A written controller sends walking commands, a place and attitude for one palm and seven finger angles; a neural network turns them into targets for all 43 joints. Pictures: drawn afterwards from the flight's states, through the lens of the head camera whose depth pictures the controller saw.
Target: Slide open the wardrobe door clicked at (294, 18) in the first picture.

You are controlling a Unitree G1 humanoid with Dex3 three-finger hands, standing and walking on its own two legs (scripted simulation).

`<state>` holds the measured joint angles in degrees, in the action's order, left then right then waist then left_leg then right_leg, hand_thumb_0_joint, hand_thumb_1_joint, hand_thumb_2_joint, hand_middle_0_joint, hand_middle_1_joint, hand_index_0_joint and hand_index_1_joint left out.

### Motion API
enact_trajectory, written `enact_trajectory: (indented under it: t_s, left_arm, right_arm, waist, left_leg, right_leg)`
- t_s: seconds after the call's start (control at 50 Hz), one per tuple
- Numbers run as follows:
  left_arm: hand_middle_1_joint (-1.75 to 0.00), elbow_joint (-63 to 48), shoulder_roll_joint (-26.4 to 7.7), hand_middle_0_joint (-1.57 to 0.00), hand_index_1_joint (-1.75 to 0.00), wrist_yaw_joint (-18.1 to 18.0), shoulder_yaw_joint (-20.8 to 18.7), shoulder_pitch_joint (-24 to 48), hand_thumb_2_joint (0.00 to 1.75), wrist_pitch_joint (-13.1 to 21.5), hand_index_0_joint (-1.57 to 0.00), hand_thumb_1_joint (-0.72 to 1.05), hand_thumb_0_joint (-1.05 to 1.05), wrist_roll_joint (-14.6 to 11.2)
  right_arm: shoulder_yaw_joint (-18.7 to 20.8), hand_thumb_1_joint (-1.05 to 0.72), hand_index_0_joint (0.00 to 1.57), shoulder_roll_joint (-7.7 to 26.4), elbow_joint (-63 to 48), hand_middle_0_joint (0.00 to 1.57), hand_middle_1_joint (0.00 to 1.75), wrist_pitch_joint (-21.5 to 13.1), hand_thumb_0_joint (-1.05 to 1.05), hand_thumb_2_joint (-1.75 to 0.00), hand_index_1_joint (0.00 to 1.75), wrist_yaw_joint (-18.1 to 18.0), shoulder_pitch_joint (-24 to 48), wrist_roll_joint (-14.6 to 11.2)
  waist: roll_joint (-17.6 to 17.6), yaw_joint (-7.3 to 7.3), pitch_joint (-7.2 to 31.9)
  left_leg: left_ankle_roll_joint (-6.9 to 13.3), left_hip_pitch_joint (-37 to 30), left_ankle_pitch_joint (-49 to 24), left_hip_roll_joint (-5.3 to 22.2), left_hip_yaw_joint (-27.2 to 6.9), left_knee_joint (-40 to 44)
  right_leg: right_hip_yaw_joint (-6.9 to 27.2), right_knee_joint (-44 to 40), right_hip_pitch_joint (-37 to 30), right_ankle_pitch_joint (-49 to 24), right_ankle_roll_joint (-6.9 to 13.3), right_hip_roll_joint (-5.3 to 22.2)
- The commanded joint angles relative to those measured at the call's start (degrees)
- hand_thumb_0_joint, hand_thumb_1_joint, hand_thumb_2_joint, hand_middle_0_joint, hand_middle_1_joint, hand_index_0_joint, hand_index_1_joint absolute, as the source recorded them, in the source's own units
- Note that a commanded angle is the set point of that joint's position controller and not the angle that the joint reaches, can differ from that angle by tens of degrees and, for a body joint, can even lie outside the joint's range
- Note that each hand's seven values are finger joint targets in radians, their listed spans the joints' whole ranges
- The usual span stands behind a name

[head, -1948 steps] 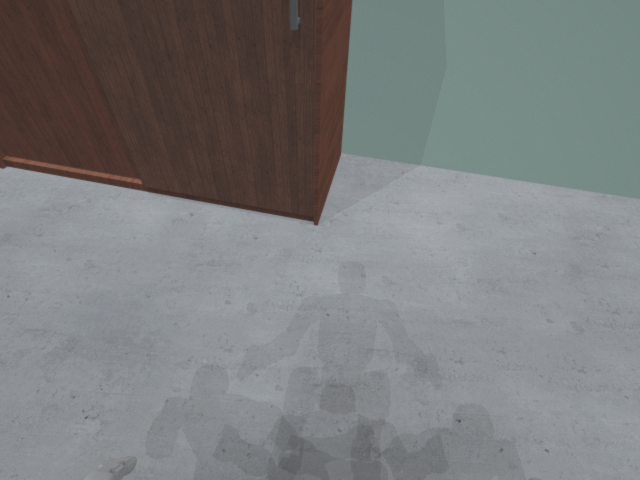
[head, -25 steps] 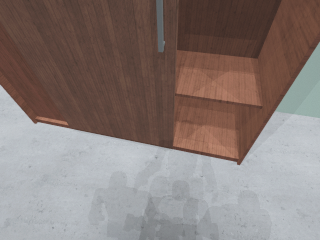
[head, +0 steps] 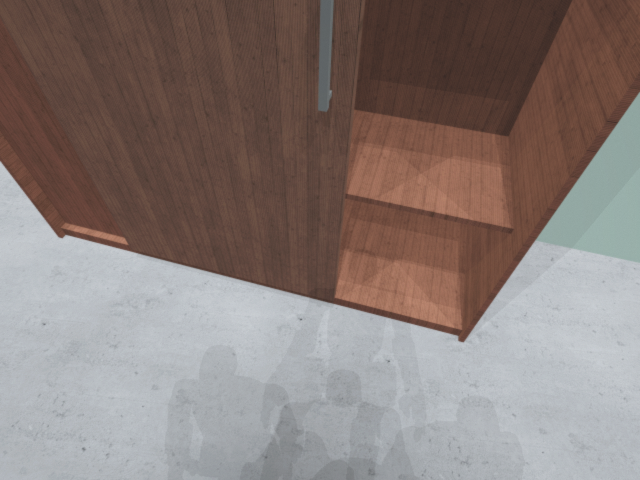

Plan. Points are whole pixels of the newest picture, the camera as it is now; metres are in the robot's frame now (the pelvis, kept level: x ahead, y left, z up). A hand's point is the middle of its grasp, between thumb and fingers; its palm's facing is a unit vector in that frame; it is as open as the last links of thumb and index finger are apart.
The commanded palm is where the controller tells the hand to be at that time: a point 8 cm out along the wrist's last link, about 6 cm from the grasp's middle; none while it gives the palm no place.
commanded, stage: let the arm hang, fingers relaxed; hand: right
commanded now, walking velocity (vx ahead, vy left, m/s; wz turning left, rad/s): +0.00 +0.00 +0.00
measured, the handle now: (328, 44) +0.77 +0.04 +0.17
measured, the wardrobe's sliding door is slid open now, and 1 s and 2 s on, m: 0.45 0.45 0.45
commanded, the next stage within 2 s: look to check the result in 0.26 s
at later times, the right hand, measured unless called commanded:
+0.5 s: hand out of the picture +0.02 -0.17 -0.18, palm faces +0.00 +0.98 -0.18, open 7.4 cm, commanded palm none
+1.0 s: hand out of the picture +0.04 -0.17 -0.18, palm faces +0.00 +0.99 -0.17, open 7.4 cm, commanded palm none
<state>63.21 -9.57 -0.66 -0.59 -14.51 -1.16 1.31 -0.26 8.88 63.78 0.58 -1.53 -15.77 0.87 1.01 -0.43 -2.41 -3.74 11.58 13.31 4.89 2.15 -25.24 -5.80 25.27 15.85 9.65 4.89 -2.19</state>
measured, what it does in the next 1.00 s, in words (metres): stands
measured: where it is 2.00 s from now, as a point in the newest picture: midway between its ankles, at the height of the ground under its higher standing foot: outside the picture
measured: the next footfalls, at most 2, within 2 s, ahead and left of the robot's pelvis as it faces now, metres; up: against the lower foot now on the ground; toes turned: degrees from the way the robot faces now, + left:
none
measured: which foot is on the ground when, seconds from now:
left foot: down 0.00-1.00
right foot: down 0.00-1.00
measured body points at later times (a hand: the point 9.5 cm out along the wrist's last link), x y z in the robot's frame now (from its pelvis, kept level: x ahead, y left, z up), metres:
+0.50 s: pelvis +0.02 +0.00 +0.00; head +0.05 -0.01 +0.45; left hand +0.03 +0.23 -0.15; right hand +0.02 -0.22 -0.16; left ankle +0.00 +0.16 -0.74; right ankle +0.05 -0.06 -0.74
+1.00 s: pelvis +0.04 -0.01 +0.00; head +0.07 -0.01 +0.45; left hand +0.05 +0.23 -0.15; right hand +0.04 -0.23 -0.16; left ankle +0.00 +0.16 -0.74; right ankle +0.05 -0.06 -0.74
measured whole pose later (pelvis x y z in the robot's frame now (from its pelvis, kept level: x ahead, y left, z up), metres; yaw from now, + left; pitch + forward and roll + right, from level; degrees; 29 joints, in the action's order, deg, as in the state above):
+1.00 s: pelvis +0.04 -0.01 +0.00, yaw +0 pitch +0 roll +0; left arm 65.4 -9.5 -1.5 -0.1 -12.1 0.2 1.0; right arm -0.2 8.9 65.6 0.1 -1.8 -13.9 0.6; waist -1.1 -0.4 -3.2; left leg -4.8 6.4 14.5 5.7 1.9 -21.2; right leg -6.1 22.7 11.3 11.8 5.2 -3.1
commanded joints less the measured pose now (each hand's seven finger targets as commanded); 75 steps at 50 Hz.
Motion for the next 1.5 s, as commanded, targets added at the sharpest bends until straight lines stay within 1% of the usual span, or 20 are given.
enact_trajectory:
  t_s: [0.0,0.02,0.1,0.22,0.3,0.32,0.4,0.58,0.68,0.76,0.8,0.84,0.9,0.94,0.98,1.06,1.16,1.2,1.3,1.48]
  left_arm:
    - [-0.3,-1.6,-5.8,-0.2,-0.3,-0.6,-0.9,-2.1,0.9,1.2,-0.2,0.9,0.0,0.0]
    - [-0.3,-1.6,-6.0,-0.2,-0.3,-0.6,-1.0,-2.0,0.9,1.2,-0.2,0.9,0.0,-0.1]
    - [-0.3,-1.3,-5.8,-0.2,-0.3,-0.7,-0.9,-1.7,0.9,1.4,-0.2,0.9,0.0,0.1]
    - [-0.3,-1.3,-6.0,-0.2,-0.3,-0.8,-0.9,-1.8,0.9,1.8,-0.2,0.9,0.0,-0.2]
    - [-0.3,-0.7,-5.7,-0.2,-0.3,-0.8,-0.8,-1.4,0.9,1.7,-0.2,0.9,0.0,-0.2]
    - [-0.3,-0.8,-6.1,-0.2,-0.3,-0.8,-0.8,-1.5,0.9,1.7,-0.2,0.9,0.0,-0.3]
    - [-0.3,-0.4,-6.0,-0.2,-0.3,-0.9,-0.7,-1.2,0.9,1.9,-0.2,0.9,0.0,-0.2]
    - [-0.3,0.3,-6.1,-0.2,-0.3,-1.0,-0.5,-0.8,0.9,2.0,-0.2,0.9,0.0,-0.3]
    - [-0.3,0.4,-6.2,-0.2,-0.3,-1.0,-0.4,-0.4,0.9,2.0,-0.2,0.9,0.0,-0.2]
    - [-0.3,0.4,-6.2,-0.2,-0.3,-1.1,-0.4,-0.5,0.9,2.2,-0.2,0.9,0.0,-0.3]
    - [-0.3,0.6,-6.2,-0.2,-0.3,-1.2,-0.4,-0.5,0.9,2.2,-0.2,0.9,0.0,-0.3]
    - [-0.3,0.6,-6.2,-0.2,-0.3,-1.2,-0.4,-0.5,0.9,2.2,-0.2,0.9,0.0,-0.4]
    - [-0.3,0.7,-6.3,-0.2,-0.3,-1.2,-0.4,-0.7,0.9,2.3,-0.2,0.9,0.0,-0.3]
    - [-0.3,0.6,-6.3,-0.2,-0.3,-1.3,-0.4,-0.7,0.9,2.3,-0.2,0.9,0.0,-0.4]
    - [-0.3,0.8,-6.3,-0.2,-0.3,-1.3,-0.3,-0.9,0.9,2.4,-0.2,0.9,0.0,-0.3]
    - [-0.3,0.9,-6.1,-0.2,-0.3,-1.3,-0.3,-0.6,0.9,2.3,-0.2,0.9,0.0,-0.3]
    - [-0.3,1.0,-6.2,-0.2,-0.3,-1.3,-0.3,-0.9,0.9,2.4,-0.2,0.9,0.0,-0.4]
    - [-0.3,1.0,-6.3,-0.2,-0.3,-1.3,-0.3,-0.7,0.9,2.3,-0.2,0.9,0.0,-0.4]
    - [-0.3,1.1,-6.1,-0.2,-0.3,-1.4,-0.3,-0.8,0.9,2.3,-0.2,0.9,0.0,-0.3]
    - [-0.3,1.1,-6.1,-0.2,-0.3,-1.4,-0.4,-1.0,0.9,2.3,-0.2,0.9,0.0,-0.4]
  right_arm:
    - [1.0,-0.9,0.2,5.7,-0.9,0.2,0.3,-0.7,0.0,-0.9,0.3,-0.2,-3.7,0.2]
    - [1.2,-0.9,0.2,6.1,-0.8,0.2,0.3,-0.8,0.0,-0.9,0.3,-0.2,-3.8,0.3]
    - [1.2,-0.9,0.2,5.3,-0.6,0.2,0.3,-0.8,0.0,-0.9,0.3,-0.2,-3.6,0.3]
    - [1.3,-0.9,0.2,5.6,-0.4,0.2,0.3,-1.1,0.0,-0.9,0.3,-0.3,-3.5,0.2]
    - [1.1,-0.9,0.2,5.2,0.0,0.2,0.3,-1.1,0.0,-0.9,0.3,-0.3,-2.9,0.1]
    - [1.1,-0.9,0.2,5.6,-0.2,0.2,0.3,-1.2,0.0,-0.9,0.3,-0.3,-3.0,0.2]
    - [1.0,-0.9,0.2,5.3,0.2,0.2,0.3,-1.2,0.0,-0.9,0.3,-0.3,-2.8,0.1]
    - [0.9,-0.9,0.2,5.3,0.7,0.2,0.3,-1.2,0.0,-0.9,0.3,-0.4,-2.7,0.0]
    - [0.9,-0.9,0.2,5.4,0.9,0.2,0.3,-1.0,0.0,-0.9,0.3,-0.3,-2.9,0.0]
    - [0.9,-0.9,0.2,5.4,1.0,0.2,0.3,-1.1,0.0,-0.9,0.3,-0.3,-2.9,0.0]
    - [0.9,-0.9,0.2,5.5,0.9,0.2,0.3,-1.1,0.0,-0.9,0.3,-0.3,-2.6,-0.1]
    - [1.0,-0.9,0.2,5.5,0.9,0.2,0.3,-1.1,0.0,-0.9,0.3,-0.3,-2.6,0.0]
    - [1.0,-0.9,0.2,5.4,1.0,0.2,0.3,-1.0,0.0,-0.9,0.3,-0.3,-2.8,-0.1]
    - [1.0,-0.9,0.2,5.7,0.9,0.2,0.3,-1.1,0.0,-0.9,0.3,-0.4,-2.7,0.0]
    - [1.0,-0.9,0.2,5.4,1.0,0.2,0.3,-1.1,0.0,-0.9,0.3,-0.4,-2.8,-0.1]
    - [1.0,-0.9,0.2,5.5,1.1,0.2,0.3,-0.9,0.0,-0.9,0.3,-0.3,-2.8,-0.1]
    - [1.0,-0.9,0.2,5.7,1.0,0.2,0.3,-1.0,0.0,-0.9,0.3,-0.3,-2.8,-0.1]
    - [0.8,-0.9,0.2,5.5,1.1,0.2,0.3,-1.0,0.0,-0.9,0.3,-0.3,-2.8,-0.1]
    - [0.9,-0.9,0.2,5.5,1.2,0.2,0.3,-1.0,0.0,-0.9,0.3,-0.3,-3.0,-0.1]
    - [0.8,-0.9,0.2,5.4,1.3,0.2,0.3,-1.1,0.0,-0.9,0.3,-0.3,-3.1,-0.1]
  waist:
    - [-0.1,0.01,-1.5]
    - [-1.1,0.25,-1.7]
    - [1.0,0.23,-0.9]
    - [-1.2,0.14,1.3]
    - [-1.3,-0.12,0.4]
    - [-2.6,-0.08,0.3]
    - [-1.0,-0.13,0.7]
    - [-2.2,-0.12,0.3]
    - [-0.3,0.12,-0.2]
    - [-2.0,0.02,1.3]
    - [-0.6,0.02,1.1]
    - [-1.8,0.09,0.6]
    - [-0.6,0.01,0.9]
    - [-2.1,0.04,1.0]
    - [-1.8,0.05,1.3]
    - [-1.0,0.15,0.0]
    - [-1.3,0.12,1.2]
    - [-2.1,0.05,-0.1]
    - [-1.1,0.09,0.3]
    - [-2.0,0.03,0.1]
  left_leg:
    - [3.3,2.8,3.4,1.1,-2.2,4.3]
    - [3.1,2.3,3.4,0.9,-1.8,4.4]
    - [3.1,1.5,2.0,1.0,-1.8,4.1]
    - [3.1,0.1,-1.1,1.5,-1.9,4.7]
    - [3.0,0.9,-1.2,1.9,-2.1,5.3]
    - [2.9,0.5,-1.3,1.7,-2.0,5.4]
    - [2.8,-0.1,-2.3,1.9,-2.1,5.3]
    - [2.7,-0.9,-3.2,2.2,-1.9,5.9]
    - [2.7,-1.2,-2.6,2.2,-1.8,6.0]
    - [2.7,-1.9,-4.1,2.3,-1.7,5.9]
    - [2.7,-2.0,-4.4,2.4,-1.6,5.9]
    - [2.6,-2.3,-4.5,2.4,-1.5,6.0]
    - [2.6,-2.5,-4.5,2.4,-1.5,6.0]
    - [2.6,-2.9,-5.5,2.5,-1.5,6.1]
    - [2.6,-3.2,-5.9,2.6,-1.5,6.1]
    - [2.6,-2.7,-4.8,2.6,-1.4,6.3]
    - [2.7,-3.6,-5.4,2.6,-1.5,6.4]
    - [2.7,-2.8,-4.8,2.6,-1.4,6.7]
    - [2.7,-3.0,-5.1,2.6,-1.5,6.7]
    - [2.8,-3.4,-5.7,2.7,-1.6,7.1]
  right_leg:
    - [10.0,-9.5,-0.8,8.7,-1.4,8.0]
    - [10.2,-9.5,-0.4,9.1,-1.4,8.1]
    - [10.1,-10.1,-0.7,8.4,-1.5,8.1]
    - [9.3,-8.2,-3.5,1.3,-1.3,8.2]
    - [8.8,-7.8,-4.5,0.0,-1.5,8.1]
    - [8.8,-7.5,-4.6,-0.7,-1.5,8.1]
    - [8.8,-7.7,-5.3,-2.5,-1.5,8.3]
    - [8.5,-7.6,-6.3,-5.2,-1.5,8.3]
    - [8.8,-8.3,-6.1,-4.3,-1.6,8.2]
    - [8.6,-7.6,-7.4,-7.2,-1.5,8.2]
    - [8.5,-7.7,-7.7,-7.9,-1.5,8.3]
    - [8.5,-7.8,-7.2,-8.3,-1.5,8.3]
    - [8.5,-7.8,-7.8,-8.8,-1.5,8.3]
    - [8.4,-7.4,-8.0,-10.5,-1.5,8.3]
    - [8.3,-7.3,-8.3,-11.2,-1.5,8.3]
    - [8.3,-7.9,-7.8,-9.7,-1.5,8.3]
    - [8.2,-7.6,-8.4,-10.5,-1.5,8.3]
    - [8.3,-7.9,-8.1,-9.3,-1.5,8.3]
    - [8.2,-7.8,-8.5,-9.9,-1.6,8.1]
    - [8.1,-7.6,-8.5,-10.2,-1.6,8.1]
